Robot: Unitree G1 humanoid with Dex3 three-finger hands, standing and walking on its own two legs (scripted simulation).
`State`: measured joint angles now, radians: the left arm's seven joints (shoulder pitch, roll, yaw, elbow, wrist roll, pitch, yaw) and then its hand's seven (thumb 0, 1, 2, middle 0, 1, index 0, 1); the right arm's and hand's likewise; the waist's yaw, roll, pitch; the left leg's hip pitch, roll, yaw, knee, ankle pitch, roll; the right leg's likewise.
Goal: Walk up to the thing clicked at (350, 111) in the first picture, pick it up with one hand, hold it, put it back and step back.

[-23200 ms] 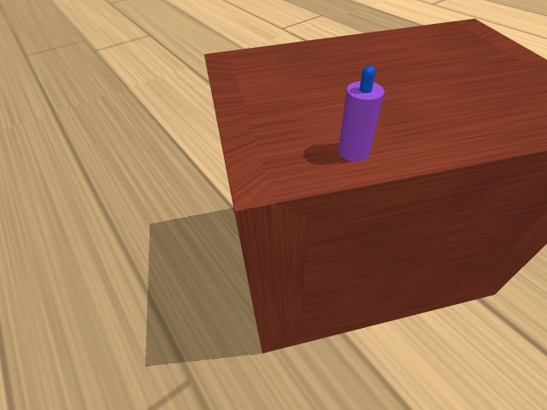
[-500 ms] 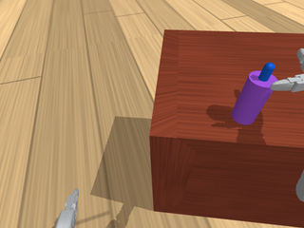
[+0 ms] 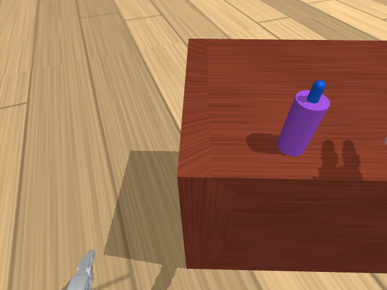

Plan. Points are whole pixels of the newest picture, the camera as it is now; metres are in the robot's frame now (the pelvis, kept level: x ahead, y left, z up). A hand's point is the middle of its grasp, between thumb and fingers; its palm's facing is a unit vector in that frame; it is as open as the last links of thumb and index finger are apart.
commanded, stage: sink last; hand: right
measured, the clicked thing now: (303, 118) +0.44 -0.22 +0.13
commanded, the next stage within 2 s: home in 0.80 s
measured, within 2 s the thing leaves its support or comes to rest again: neither
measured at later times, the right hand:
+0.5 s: hand out of the picture +0.17 -0.24 +0.19, palm faces +0.41 +0.78 -0.47, open 17.6 cm
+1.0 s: hand out of the picture +0.17 -0.25 +0.22, palm faces +0.48 +0.74 -0.47, open 17.5 cm
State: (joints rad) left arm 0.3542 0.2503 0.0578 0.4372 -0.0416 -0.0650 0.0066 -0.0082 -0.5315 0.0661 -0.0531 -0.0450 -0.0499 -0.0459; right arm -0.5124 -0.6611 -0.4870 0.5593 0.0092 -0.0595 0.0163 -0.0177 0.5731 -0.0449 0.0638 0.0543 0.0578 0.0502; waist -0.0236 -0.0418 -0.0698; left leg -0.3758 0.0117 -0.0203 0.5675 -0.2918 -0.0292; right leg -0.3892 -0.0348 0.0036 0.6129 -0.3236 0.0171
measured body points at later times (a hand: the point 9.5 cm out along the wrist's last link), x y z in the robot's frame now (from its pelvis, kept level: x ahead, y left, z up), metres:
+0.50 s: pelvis -0.01 +0.01 +0.00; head -0.01 +0.04 +0.45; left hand +0.16 +0.26 -0.08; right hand +0.14 -0.28 +0.21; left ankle +0.00 +0.14 -0.73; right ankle -0.01 -0.13 -0.73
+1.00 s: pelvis -0.02 +0.02 +0.01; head -0.02 +0.04 +0.46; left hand +0.15 +0.27 -0.07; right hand +0.13 -0.29 +0.24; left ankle +0.00 +0.14 -0.73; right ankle -0.01 -0.13 -0.73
